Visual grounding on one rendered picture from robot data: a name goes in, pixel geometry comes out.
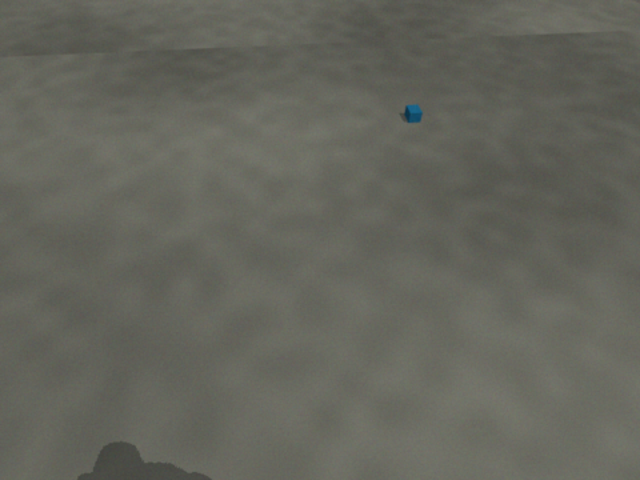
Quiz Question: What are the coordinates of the small box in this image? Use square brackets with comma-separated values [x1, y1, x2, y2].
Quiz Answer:
[404, 105, 422, 123]

